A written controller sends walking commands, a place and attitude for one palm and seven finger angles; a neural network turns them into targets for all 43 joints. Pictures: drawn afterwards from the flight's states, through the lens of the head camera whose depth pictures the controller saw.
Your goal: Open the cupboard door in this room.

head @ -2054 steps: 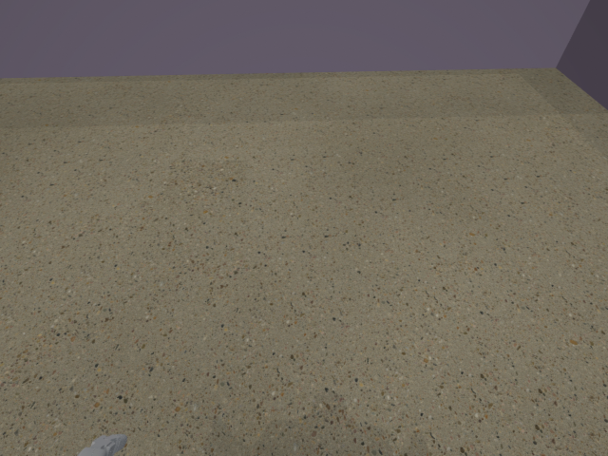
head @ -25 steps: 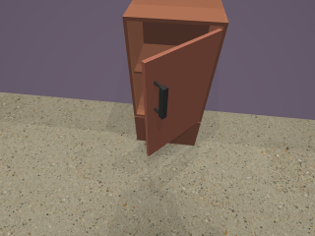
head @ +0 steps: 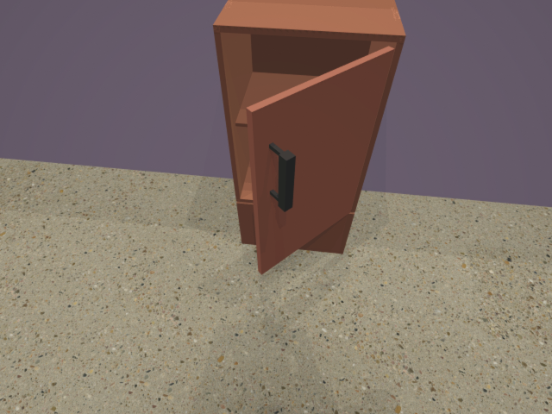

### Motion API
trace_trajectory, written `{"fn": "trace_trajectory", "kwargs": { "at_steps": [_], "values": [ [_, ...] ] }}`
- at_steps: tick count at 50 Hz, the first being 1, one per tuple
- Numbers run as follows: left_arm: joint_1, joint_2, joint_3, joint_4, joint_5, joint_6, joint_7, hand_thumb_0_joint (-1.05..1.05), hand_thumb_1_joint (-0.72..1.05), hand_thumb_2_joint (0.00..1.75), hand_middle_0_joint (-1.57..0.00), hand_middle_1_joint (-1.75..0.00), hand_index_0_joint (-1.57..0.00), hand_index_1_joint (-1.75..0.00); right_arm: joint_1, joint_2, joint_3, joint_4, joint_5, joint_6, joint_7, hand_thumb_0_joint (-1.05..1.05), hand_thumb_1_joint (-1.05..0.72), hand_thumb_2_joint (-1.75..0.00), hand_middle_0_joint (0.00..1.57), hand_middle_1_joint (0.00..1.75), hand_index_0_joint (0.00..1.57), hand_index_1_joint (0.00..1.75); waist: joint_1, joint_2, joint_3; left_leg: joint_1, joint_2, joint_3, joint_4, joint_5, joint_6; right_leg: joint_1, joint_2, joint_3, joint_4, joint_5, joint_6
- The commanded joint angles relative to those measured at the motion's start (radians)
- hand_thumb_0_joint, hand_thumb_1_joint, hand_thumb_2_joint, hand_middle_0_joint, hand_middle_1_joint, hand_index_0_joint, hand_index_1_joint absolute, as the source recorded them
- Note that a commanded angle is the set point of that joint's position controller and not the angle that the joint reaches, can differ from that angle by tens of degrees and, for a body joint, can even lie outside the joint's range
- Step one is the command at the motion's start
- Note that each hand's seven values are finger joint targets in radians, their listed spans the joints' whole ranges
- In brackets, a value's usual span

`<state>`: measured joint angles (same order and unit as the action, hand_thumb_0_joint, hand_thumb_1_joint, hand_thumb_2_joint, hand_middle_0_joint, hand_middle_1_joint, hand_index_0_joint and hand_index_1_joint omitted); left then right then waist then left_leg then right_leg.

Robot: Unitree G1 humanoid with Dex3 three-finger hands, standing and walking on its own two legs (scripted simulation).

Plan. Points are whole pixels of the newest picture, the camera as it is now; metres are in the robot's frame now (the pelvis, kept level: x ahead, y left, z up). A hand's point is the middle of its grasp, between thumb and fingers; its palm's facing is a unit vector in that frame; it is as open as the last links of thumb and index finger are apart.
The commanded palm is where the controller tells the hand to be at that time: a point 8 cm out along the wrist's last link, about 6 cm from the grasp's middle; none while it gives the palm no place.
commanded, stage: look to check the result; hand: left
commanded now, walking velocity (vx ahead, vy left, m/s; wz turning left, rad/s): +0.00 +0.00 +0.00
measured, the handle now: (279, 177) +0.58 +0.03 -0.04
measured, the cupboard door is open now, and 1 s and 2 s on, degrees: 46 46 46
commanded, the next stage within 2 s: walk to a spot facing it in 0.14 s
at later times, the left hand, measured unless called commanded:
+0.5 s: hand out of the picture +0.01 +0.17 -0.18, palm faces +0.00 -0.98 -0.19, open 7.4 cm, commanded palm none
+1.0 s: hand out of the picture +0.08 +0.14 -0.16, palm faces -0.19 -0.94 -0.28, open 7.4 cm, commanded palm none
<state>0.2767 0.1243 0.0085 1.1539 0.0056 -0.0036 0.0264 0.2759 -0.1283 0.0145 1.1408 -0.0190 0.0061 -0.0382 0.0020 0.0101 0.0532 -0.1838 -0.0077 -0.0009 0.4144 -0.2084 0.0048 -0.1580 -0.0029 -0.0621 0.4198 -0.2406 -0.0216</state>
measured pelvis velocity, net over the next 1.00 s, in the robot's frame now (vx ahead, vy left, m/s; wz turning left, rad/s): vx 0.00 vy -0.04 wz -0.31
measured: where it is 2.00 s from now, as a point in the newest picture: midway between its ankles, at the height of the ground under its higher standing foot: outside the picture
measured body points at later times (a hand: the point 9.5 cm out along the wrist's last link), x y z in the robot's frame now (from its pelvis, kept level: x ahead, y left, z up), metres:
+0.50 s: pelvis +0.01 -0.01 -0.01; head +0.04 -0.01 +0.44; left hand +0.01 +0.22 -0.16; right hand +0.00 -0.23 -0.17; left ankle +0.01 +0.12 -0.74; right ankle -0.01 -0.10 -0.74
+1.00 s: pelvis +0.00 -0.04 +0.00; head +0.05 -0.08 +0.45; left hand +0.09 +0.19 -0.14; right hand +0.06 -0.32 -0.15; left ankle +0.01 +0.13 -0.66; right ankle -0.01 -0.10 -0.74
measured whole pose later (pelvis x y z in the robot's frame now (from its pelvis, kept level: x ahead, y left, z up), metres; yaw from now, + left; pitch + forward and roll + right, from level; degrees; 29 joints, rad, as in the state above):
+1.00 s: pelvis +0.00 -0.04 +0.00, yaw -18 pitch +2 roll +2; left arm 0.25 0.18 0.08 0.96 0.02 0.03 0.01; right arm 0.05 -0.23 -0.06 0.91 -0.01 0.06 -0.04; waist 0.05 0.01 0.10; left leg -0.47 0.02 -0.05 1.07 -0.39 -0.06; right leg -0.26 0.12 0.15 0.44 -0.19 -0.09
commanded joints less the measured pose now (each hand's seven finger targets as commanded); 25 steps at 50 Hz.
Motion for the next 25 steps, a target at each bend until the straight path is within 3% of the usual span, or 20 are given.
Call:
{"fn": "trace_trajectory", "kwargs": {
  "at_steps": [1,14,17,21,25],
  "values": [
    [0.081,0.096,0.020,-0.023,0.002,-0.010,0.011,0.00,0.90,0.90,-0.20,-0.30,-0.20,-0.30,0.068,-0.089,-0.017,-0.015,0.000,-0.013,-0.008,0.00,-0.90,-0.90,0.20,0.30,0.20,0.30,0.000,-0.017,0.025,-0.007,0.091,-0.069,-0.067,0.130,0.023,-0.023,-0.095,0.086,-0.098,0.076,-0.017],
    [0.074,0.096,0.021,-0.023,0.001,-0.010,0.010,0.00,0.90,0.90,-0.20,-0.30,-0.20,-0.30,0.071,-0.089,-0.017,-0.007,-0.001,-0.017,-0.012,0.00,-0.90,-0.90,0.20,0.30,0.20,0.30,0.000,-0.011,0.010,0.015,0.096,-0.062,-0.066,0.169,0.022,-0.001,-0.096,0.094,-0.095,0.130,-0.019],
    [0.056,0.119,0.041,-0.041,0.005,0.003,0.008,0.00,0.90,0.90,-0.20,-0.30,-0.20,-0.30,0.075,-0.106,-0.033,-0.015,-0.001,-0.005,-0.022,0.00,-0.90,-0.90,0.20,0.30,0.20,0.30,-0.006,-0.017,0.016,0.025,0.112,-0.032,-0.017,0.168,0.022,-0.039,-0.097,0.110,-0.057,0.197,-0.026],
    [0.031,0.138,0.069,-0.086,0.013,0.023,-0.004,0.00,0.90,0.90,-0.20,-0.30,-0.20,-0.30,0.055,-0.140,-0.059,-0.052,-0.001,0.011,-0.028,0.00,-0.90,-0.90,0.20,0.30,0.20,0.30,-0.006,-0.008,0.019,0.017,0.143,-0.009,0.014,0.109,0.027,-0.110,-0.078,0.136,0.003,0.182,-0.033],
    [0.004,0.142,0.085,-0.134,0.017,0.037,-0.018,0.00,0.90,0.90,-0.20,-0.30,-0.20,-0.30,0.034,-0.172,-0.080,-0.097,-0.006,0.012,-0.031,0.00,-0.90,-0.90,0.20,0.30,0.20,0.30,-0.005,0.042,0.004,-0.003,0.198,-0.045,-0.013,0.015,0.052,-0.165,-0.037,0.146,0.086,0.112,-0.028]
  ]
}}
